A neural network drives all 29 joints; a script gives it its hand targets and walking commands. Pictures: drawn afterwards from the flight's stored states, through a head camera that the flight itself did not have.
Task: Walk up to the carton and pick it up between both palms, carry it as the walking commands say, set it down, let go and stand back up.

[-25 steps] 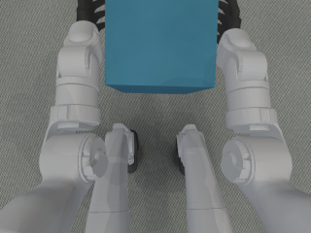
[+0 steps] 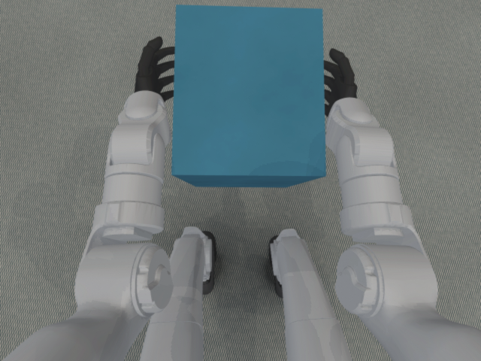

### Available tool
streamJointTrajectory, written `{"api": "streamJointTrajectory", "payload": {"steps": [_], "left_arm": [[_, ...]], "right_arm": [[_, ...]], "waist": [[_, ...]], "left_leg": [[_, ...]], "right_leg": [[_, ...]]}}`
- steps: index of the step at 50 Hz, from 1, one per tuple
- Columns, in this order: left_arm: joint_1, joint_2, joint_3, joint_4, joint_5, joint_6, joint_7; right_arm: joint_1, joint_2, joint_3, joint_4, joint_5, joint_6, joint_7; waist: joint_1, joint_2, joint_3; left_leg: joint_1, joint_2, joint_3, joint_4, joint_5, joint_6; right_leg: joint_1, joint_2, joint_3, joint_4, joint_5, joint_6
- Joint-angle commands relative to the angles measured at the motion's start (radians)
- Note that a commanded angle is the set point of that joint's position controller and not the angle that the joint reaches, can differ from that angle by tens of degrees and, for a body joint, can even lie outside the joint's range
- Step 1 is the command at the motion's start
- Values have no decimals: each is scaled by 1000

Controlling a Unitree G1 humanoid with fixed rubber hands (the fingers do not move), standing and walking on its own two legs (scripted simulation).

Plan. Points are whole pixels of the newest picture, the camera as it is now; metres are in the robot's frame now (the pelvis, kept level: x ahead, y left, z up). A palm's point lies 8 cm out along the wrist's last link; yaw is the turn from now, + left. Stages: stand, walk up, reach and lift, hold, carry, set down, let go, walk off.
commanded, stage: reach and lift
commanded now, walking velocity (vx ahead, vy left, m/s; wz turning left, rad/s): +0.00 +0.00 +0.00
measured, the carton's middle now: (244, 118) +0.48 +0.00 -0.09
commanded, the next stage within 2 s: none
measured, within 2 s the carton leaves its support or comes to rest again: neither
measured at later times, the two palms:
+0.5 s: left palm (117, 71) +0.46 +0.14 +0.09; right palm (375, 80) +0.45 -0.14 +0.08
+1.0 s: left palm (109, 65) +0.43 +0.12 +0.15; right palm (439, 69) +0.42 -0.16 +0.15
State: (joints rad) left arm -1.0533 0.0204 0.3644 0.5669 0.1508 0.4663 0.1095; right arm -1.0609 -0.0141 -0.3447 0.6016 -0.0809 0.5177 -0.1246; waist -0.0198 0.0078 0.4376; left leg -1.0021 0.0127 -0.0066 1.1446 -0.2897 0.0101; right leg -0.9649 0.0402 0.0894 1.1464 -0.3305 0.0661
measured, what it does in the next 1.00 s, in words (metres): rises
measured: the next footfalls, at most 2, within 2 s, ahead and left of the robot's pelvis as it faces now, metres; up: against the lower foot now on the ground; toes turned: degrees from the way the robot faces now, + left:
none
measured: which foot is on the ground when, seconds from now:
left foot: down 0.00-1.00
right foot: down 0.00-1.00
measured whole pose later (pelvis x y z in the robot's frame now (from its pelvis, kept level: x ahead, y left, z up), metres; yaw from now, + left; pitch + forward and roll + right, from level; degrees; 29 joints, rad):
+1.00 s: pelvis +0.11 -0.02 +0.10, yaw +0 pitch -2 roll +0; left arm -0.39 -0.18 0.30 0.44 0.28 0.61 0.04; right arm -0.43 0.21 -0.38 0.42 -0.29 0.69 -0.02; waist -0.02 0.01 -0.05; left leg -0.27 0.01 -0.01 0.53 -0.22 0.00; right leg -0.25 0.01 0.09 0.55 -0.26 0.03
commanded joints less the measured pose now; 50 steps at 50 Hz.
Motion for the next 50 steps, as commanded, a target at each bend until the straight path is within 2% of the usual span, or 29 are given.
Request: {"api": "streamJointTrajectory", "payload": {"steps": [1, 4, 5, 7, 8, 12, 13, 15, 17, 18, 19, 22, 23, 24, 25, 30, 31, 32, 35, 38, 40, 42, 43, 44, 45, 46, 47, 48, 50], "left_arm": [[-589, -1205, -561, 82, -114, -17, -364], [-491, -1274, -585, 47, -142, 2, -363], [-557, -1226, -592, -20, -123, -12, -361], [-369, -1213, -422, 234, -22, 14, -369], [-345, -1226, -438, 145, -13, 11, -365], [-202, -1203, -292, 287, 73, 24, -388], [-217, -1181, -309, 243, 70, 18, -387], [-156, -1218, -332, 214, 82, 26, -384], [-146, -1234, -395, 152, 33, 14, -372], [-152, -1321, -501, 116, -20, 14, -383], [-80, -1268, -448, 156, 3, 7, -375], [-59, -1322, -502, 105, -17, 10, -358], [-13, -1274, -505, 73, -24, 5, -347], [11, -1303, -550, 9, -57, 11, -340], [58, -1304, -551, 79, -53, 22, -334], [167, -1282, -610, -44, -62, 29, -315], [159, -1300, -645, -68, -101, 49, -316], [158, -1276, -616, -44, -57, 73, -322], [102, -1239, -618, -144, -81, 60, -314], [231, -1221, -602, -88, -56, 107, -315], [169, -1209, -667, -164, -112, 130, -327], [122, -1205, -600, -77, -111, 153, -339], [47, -1156, -585, -174, -97, 135, -338], [-29, -1202, -660, -248, -121, 140, -337], [61, -1162, -607, -167, -93, 159, -343], [139, -1176, -583, -97, -81, 185, -346], [166, -1155, -574, -139, -82, 175, -346], [103, -1141, -612, -170, -101, 190, -355], [13, -1132, -651, -272, -138, 182, -361]], "right_arm": [[-662, 1199, 533, -30, 92, -79, 385], [-668, 1215, 507, -160, 108, -90, 378], [-639, 1278, 530, -118, 120, -83, 385], [-503, 1224, 365, 88, 17, -58, 387], [-397, 1275, 396, 78, 13, -54, 397], [-289, 1210, 256, 136, -111, -48, 387], [-296, 1254, 282, 106, -92, -56, 382], [-192, 1270, 268, 141, -124, -36, 388], [-198, 1229, 334, 13, -69, -60, 386], [-193, 1274, 437, -81, -25, -66, 381], [-222, 1263, 420, -39, 1, -71, 380], [-142, 1245, 432, -74, -22, -56, 377], [-100, 1253, 438, -59, -1, -53, 377], [-89, 1270, 522, -136, 10, -55, 372], [-37, 1212, 478, -72, 5, -42, 362], [27, 1221, 567, -162, 37, -11, 364], [128, 1218, 593, -161, 51, 8, 359], [149, 1171, 526, -122, 1, 23, 362], [61, 1263, 611, -171, 58, 37, 360], [101, 1179, 598, -218, 54, 60, 342], [154, 1211, 587, -219, 56, 94, 342], [123, 1180, 548, -177, 13, 124, 322], [73, 1260, 598, -179, 46, 125, 328], [20, 1292, 629, -228, 102, 117, 340], [37, 1266, 620, -195, 79, 135, 338], [-9, 1225, 627, -260, 73, 140, 327], [45, 1266, 655, -251, 64, 167, 323], [99, 1263, 608, -207, 66, 177, 320], [43, 1313, 693, -283, 96, 178, 323]], "waist": [[5, -21, -1800], [-25, 13, -1778], [16, 1, -1746], [19, -12, -1263], [37, 17, -1304], [8, -28, -924], [55, 32, -1016], [15, -21, -1000], [40, 43, -1058], [-11, -26, -1207], [48, 8, -1120], [-19, 19, -1087], [30, 33, -1068], [29, -28, -1204], [-5, 9, -1060], [10, -18, -1044], [-34, -35, -1043], [-26, 43, -944], [42, -30, -941], [29, 40, -889], [-37, -71, -871], [-55, -77, -728], [32, -31, -763], [26, 38, -841], [30, -74, -780], [39, -28, -722], [45, -127, -755], [9, -75, -735], [34, -77, -882]], "left_leg": [[554, -133, -45, -233, 58, 4], [699, -135, -71, -287, 92, -2], [681, -133, -66, -287, 81, 2], [509, -125, -55, -359, -58, 14], [560, -132, -44, -375, 1, 3], [513, -131, -32, -439, -87, 16], [531, -132, -18, -448, -51, 6], [586, -119, -40, -460, -8, 9], [670, -122, -30, -488, 107, -8], [772, -127, -57, -475, 216, -7], [719, -133, -30, -486, 210, 0], [843, -127, -52, -531, 256, -8], [798, -120, -61, -525, 342, -20], [862, -126, -63, -524, 454, -19], [815, -119, -75, -559, 397, -23], [968, -109, -95, -589, 539, -17], [972, -117, -82, -608, 484, -21], [943, -108, -79, -641, 403, -30], [926, -116, -71, -659, 407, -2], [966, -121, -64, -673, 469, -22], [1005, -108, -76, -703, 398, -14], [925, -103, -81, -715, 235, 12], [907, -114, -63, -709, 195, 16], [973, -106, -64, -700, 264, 10], [954, -111, -67, -709, 225, 17], [930, -122, -51, -703, 248, 22], [960, -119, -59, -708, 262, 35], [949, -114, -44, -715, 223, 24], [1007, -119, -47, -709, 256, 22]], "right_leg": [[367, 113, -82, -230, 33, -47], [425, 115, -94, -275, 73, -49], [424, 120, -82, -274, 42, -41], [274, 110, -91, -335, -108, -45], [369, 102, -73, -371, -32, -69], [287, 84, -75, -468, -122, -60], [395, 63, -58, -467, -37, -64], [418, 82, -52, -483, 1, -70], [464, 89, -48, -482, 119, -59], [552, 91, -48, -486, 222, -57], [516, 93, -41, -507, 186, -60], [574, 97, -59, -545, 224, -66], [614, 85, -45, -522, 327, -70], [722, 92, -39, -517, 452, -62], [672, 92, -33, -554, 393, -63], [702, 95, -41, -581, 454, -50], [742, 92, -35, -613, 460, -54], [702, 90, -42, -637, 365, -70], [784, 89, -40, -630, 406, -39], [820, 67, -21, -673, 439, -53], [832, 89, -51, -694, 401, -41], [804, 48, -36, -709, 294, -45], [862, 44, -24, -703, 244, -46], [850, 39, -13, -700, 281, -54], [810, 57, -31, -730, 235, -42], [831, 39, -25, -735, 279, -40], [837, 55, -36, -729, 291, -24], [852, 51, -38, -742, 280, -26], [910, 43, -28, -732, 320, -25]]}}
